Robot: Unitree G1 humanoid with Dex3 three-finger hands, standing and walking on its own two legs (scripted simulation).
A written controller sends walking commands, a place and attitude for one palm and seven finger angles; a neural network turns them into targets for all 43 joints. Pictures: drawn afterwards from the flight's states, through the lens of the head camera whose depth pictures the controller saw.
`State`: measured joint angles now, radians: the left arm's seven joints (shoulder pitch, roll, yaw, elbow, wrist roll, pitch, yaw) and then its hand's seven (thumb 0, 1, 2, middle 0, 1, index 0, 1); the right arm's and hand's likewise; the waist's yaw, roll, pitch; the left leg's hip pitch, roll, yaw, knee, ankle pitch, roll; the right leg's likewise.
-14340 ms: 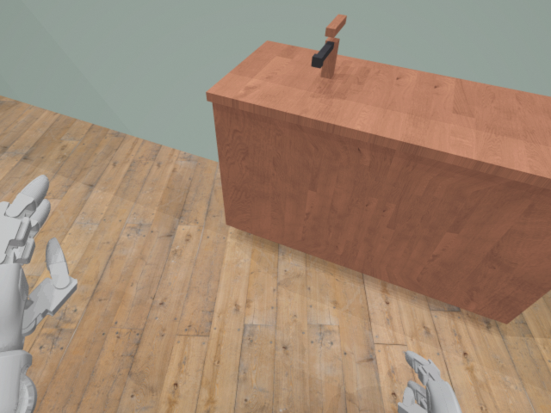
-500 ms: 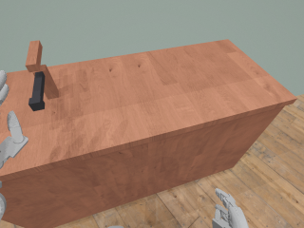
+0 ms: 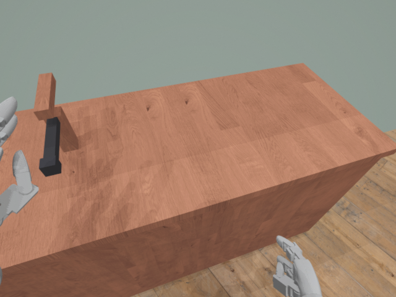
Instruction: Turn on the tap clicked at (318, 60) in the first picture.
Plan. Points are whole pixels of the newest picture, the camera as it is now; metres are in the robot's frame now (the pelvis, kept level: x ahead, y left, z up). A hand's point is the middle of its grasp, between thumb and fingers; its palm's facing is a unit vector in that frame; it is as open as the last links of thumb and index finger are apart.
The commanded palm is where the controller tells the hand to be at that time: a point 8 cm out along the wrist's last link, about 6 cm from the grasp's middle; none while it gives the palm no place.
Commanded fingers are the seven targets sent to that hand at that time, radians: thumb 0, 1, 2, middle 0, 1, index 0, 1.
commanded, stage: come to a stop and stand still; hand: left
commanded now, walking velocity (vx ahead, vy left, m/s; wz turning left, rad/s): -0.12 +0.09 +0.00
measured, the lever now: (50, 166) +0.33 +0.31 +0.09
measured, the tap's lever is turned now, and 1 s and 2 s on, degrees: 0 0 0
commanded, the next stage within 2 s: look again from close up in 1.14 s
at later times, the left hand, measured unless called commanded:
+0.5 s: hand out of the picture +0.23 +0.30 +0.21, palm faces +0.50 -0.76 -0.40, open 7.4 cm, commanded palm +0.15 +0.29 +0.19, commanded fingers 0.00 0.90 0.90 -0.20 -0.30 -0.20 -0.30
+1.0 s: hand out of the picture +0.23 +0.30 +0.18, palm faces +0.39 -0.86 -0.32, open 7.4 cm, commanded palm +0.16 +0.33 +0.19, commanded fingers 0.00 0.90 0.90 -0.20 -0.30 -0.20 -0.30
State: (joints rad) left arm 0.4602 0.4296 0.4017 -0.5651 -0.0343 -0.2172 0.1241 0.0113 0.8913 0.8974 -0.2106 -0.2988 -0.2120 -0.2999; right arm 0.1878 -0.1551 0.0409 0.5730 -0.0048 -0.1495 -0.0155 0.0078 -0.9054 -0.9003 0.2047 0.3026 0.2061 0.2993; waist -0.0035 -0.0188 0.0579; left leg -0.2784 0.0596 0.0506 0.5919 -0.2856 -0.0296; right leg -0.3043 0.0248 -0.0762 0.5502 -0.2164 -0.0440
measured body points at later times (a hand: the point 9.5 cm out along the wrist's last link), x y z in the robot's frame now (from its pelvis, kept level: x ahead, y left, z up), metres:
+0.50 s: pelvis -0.01 +0.01 +0.01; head +0.01 +0.02 +0.46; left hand +0.20 +0.33 +0.23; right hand +0.17 -0.21 -0.07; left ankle +0.00 +0.12 -0.73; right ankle +0.05 -0.08 -0.73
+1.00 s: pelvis +0.00 +0.06 +0.01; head +0.02 +0.08 +0.46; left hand +0.20 +0.34 +0.20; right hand +0.18 -0.16 -0.05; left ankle +0.00 +0.12 -0.73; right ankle +0.05 -0.08 -0.73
